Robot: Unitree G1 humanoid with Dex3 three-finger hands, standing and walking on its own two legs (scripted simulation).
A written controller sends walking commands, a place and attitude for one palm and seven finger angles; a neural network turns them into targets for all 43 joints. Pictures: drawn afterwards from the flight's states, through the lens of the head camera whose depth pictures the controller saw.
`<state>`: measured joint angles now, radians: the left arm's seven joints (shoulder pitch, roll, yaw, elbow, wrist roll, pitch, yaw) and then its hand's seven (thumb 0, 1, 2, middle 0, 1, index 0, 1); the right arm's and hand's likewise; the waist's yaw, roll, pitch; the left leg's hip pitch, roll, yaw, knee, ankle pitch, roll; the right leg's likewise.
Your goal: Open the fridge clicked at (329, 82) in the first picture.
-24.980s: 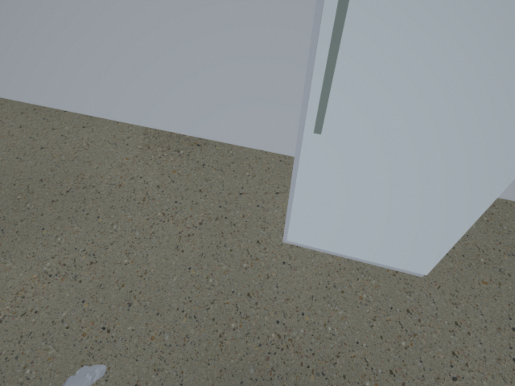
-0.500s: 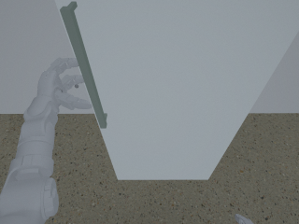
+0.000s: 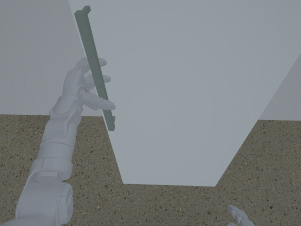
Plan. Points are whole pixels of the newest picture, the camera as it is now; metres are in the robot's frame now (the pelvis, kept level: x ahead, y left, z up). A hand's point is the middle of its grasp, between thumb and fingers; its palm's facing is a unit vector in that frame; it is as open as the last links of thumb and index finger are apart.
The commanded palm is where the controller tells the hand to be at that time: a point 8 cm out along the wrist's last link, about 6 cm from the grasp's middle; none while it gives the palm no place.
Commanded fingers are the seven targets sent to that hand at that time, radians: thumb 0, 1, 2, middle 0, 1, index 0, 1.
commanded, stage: slide the fingers in behind the handle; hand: left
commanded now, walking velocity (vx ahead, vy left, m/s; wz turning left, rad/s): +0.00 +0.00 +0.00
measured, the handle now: (102, 82) +0.47 +0.17 +0.15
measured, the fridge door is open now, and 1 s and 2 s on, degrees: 0 0 0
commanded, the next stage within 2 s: grip the handle and tug to test in 0.86 s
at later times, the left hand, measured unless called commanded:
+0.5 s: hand (104, 87) +0.41 +0.14 +0.18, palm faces +0.04 -1.00 +0.00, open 14.1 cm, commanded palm +0.38 +0.19 +0.18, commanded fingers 0.00 -0.50 0.30 -0.30 -1.20 -0.30 -1.20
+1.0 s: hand (104, 87) +0.41 +0.14 +0.18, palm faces +0.02 -1.00 +0.00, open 14.3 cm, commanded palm +0.38 +0.19 +0.18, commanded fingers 0.00 -0.36 0.36 -0.31 -1.22 -0.31 -1.22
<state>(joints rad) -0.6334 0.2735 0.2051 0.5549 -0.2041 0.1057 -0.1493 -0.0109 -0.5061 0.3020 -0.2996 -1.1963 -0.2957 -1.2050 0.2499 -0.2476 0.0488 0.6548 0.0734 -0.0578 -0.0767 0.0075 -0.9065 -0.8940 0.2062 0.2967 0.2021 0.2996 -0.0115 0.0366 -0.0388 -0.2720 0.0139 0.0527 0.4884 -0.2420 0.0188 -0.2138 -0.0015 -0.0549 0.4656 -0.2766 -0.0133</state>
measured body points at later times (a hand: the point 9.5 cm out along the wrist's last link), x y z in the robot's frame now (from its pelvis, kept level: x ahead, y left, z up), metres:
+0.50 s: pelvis +0.00 -0.01 +0.00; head -0.01 -0.02 +0.45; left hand +0.40 +0.20 +0.18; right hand +0.13 -0.26 -0.10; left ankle +0.01 +0.11 -0.74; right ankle -0.02 -0.11 -0.74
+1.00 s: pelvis +0.00 -0.01 +0.00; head +0.00 -0.02 +0.45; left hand +0.40 +0.20 +0.18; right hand +0.14 -0.25 -0.10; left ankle +0.01 +0.11 -0.74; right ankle -0.02 -0.11 -0.74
